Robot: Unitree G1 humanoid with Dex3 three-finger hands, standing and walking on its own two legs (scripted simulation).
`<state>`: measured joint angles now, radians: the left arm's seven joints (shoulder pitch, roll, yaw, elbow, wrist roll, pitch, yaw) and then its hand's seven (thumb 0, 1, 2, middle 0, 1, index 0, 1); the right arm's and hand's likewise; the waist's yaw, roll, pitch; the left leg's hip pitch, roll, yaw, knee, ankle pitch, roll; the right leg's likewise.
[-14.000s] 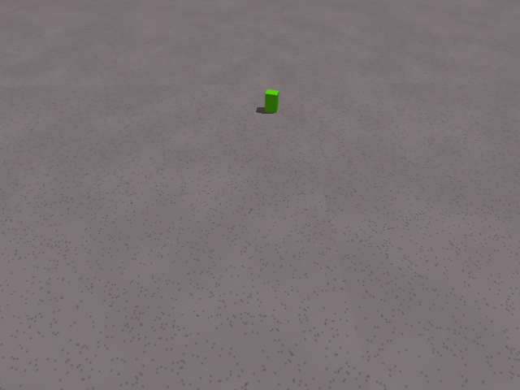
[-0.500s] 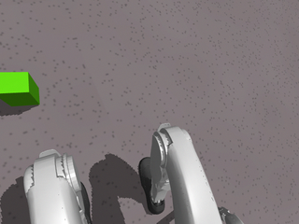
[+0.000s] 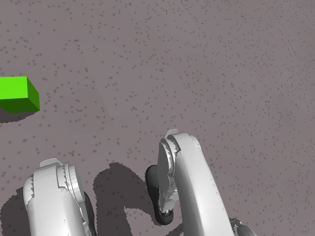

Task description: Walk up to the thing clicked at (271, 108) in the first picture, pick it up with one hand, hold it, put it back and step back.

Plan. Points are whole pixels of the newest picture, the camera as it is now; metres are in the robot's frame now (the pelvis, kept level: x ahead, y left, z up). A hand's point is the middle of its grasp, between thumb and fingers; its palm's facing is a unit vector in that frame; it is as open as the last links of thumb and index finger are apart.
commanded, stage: rise first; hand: left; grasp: from the side
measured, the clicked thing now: (17, 96) +0.52 +0.28 -0.28
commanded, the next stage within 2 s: approach in 1.58 s
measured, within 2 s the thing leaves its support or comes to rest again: neither
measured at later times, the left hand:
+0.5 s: hand out of the picture +0.50 +0.33 -0.14, palm faces -0.48 -0.02 -0.88, open 14.3 cm
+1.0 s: hand out of the picture +0.50 +0.33 -0.14, palm faces -0.47 -0.02 -0.88, open 14.4 cm
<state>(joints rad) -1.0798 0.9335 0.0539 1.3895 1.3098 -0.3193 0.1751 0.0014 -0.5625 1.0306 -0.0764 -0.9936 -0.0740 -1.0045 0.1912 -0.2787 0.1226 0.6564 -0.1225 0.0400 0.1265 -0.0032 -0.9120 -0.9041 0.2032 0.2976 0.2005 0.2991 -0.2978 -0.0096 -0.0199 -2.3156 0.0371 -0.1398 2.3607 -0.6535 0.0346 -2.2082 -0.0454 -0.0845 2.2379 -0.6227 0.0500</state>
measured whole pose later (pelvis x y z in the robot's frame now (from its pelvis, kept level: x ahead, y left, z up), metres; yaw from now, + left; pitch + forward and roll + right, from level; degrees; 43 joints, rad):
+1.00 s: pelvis +0.00 +0.00 +0.00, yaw +0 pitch +34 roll -11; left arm -1.09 0.95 0.06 1.37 1.32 -0.33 0.17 0.00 -0.58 1.03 -0.08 -0.98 -0.07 -0.99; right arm 0.19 -0.28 0.13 0.64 -0.12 0.05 0.12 0.00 -0.91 -0.90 0.20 0.30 0.20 0.30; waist -0.30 -0.02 -0.01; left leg -2.32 0.03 -0.14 2.36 -0.65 0.04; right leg -2.21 -0.04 -0.09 2.23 -0.62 0.05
